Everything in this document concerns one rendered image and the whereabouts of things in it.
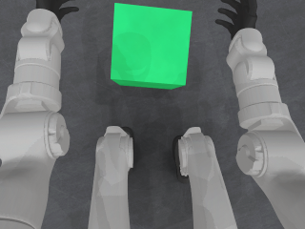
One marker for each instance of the robot left upper arm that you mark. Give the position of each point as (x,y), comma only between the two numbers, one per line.
(30,143)

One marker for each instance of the right robot thigh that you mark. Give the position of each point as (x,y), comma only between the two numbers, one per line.
(211,204)

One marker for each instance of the right robot forearm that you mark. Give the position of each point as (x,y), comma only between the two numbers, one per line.
(260,105)

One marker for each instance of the robot right hand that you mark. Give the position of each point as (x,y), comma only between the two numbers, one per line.
(244,19)

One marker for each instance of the left robot forearm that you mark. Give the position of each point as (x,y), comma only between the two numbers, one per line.
(37,69)

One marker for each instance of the robot right upper arm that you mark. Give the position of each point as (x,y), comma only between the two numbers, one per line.
(276,161)

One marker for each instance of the carton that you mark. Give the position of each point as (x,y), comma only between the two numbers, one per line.
(150,46)

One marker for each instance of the robot thigh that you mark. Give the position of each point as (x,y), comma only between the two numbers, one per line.
(109,197)
(211,204)

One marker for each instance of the robot left hand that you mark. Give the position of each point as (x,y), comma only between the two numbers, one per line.
(54,5)

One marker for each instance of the left robot thigh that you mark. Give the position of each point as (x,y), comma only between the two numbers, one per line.
(109,197)

